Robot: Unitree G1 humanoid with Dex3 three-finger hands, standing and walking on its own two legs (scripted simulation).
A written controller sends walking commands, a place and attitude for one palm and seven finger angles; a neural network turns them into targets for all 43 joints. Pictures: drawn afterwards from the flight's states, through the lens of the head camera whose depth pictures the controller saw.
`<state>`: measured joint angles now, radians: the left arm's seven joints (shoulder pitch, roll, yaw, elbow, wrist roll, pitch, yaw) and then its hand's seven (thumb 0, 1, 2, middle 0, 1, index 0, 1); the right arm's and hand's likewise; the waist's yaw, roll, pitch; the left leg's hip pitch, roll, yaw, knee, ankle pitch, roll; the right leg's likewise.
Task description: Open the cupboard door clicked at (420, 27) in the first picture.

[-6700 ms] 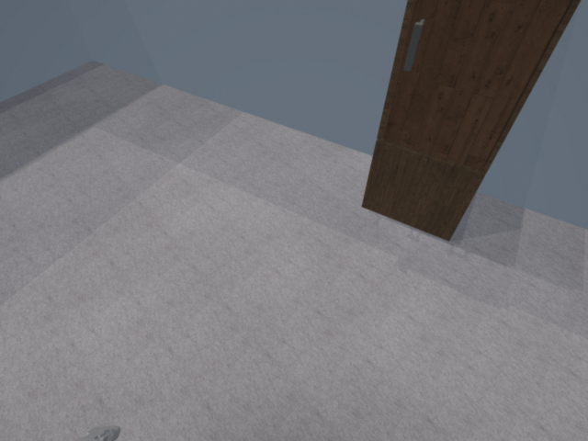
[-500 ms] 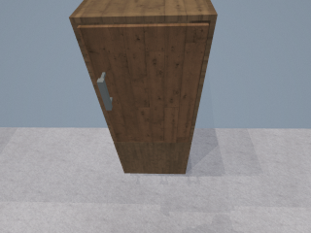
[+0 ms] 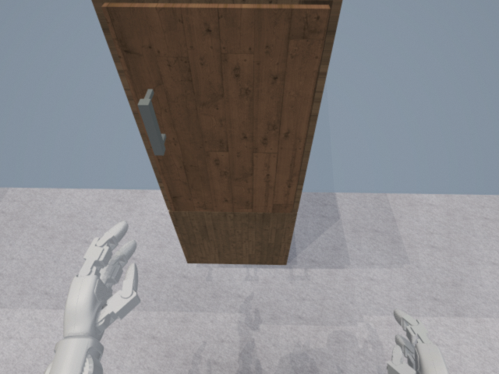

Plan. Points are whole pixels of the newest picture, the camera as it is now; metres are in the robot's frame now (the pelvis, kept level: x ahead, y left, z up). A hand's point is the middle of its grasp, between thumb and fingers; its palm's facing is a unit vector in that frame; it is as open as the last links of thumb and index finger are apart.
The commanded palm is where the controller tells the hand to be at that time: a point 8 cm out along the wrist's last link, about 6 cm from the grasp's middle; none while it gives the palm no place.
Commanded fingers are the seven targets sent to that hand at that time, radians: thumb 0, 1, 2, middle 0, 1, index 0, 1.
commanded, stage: raise the hand with hooked fingers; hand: left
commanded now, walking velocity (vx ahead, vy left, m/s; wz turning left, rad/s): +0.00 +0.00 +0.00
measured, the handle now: (154, 123) +0.59 +0.23 +0.06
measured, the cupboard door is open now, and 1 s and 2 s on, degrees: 0 0 0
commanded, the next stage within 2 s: move the hooked fingers beside the handle in 1.84 s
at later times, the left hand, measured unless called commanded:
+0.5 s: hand (103, 314) +0.21 +0.23 +0.01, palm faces -0.03 -1.00 -0.05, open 10.6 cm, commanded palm +0.18 +0.29 +0.02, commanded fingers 0.00 -0.01 0.51 -0.27 -0.88 -0.27 -0.88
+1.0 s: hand (69, 277) +0.25 +0.28 +0.05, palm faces +0.03 -1.00 -0.06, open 13.4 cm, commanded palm +0.22 +0.33 +0.05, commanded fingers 0.00 -0.50 0.30 -0.30 -1.20 -0.30 -1.20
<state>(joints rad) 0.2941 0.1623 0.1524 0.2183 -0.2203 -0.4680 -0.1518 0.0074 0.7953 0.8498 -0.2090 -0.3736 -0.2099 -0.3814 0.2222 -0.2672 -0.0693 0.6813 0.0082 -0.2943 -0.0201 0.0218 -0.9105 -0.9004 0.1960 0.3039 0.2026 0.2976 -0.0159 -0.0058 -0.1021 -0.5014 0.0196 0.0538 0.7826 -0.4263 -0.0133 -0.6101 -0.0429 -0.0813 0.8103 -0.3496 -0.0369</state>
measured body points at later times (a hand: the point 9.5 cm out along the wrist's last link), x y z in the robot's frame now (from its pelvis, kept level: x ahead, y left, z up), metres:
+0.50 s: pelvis -0.03 +0.01 -0.04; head +0.04 +0.02 +0.41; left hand +0.20 +0.28 +0.02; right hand +0.14 -0.19 -0.13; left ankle -0.02 +0.13 -0.70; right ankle +0.03 -0.09 -0.71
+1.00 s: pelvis -0.01 +0.03 -0.02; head +0.04 +0.04 +0.43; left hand +0.24 +0.33 +0.05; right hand +0.17 -0.21 -0.08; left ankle -0.02 +0.13 -0.71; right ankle +0.03 -0.09 -0.70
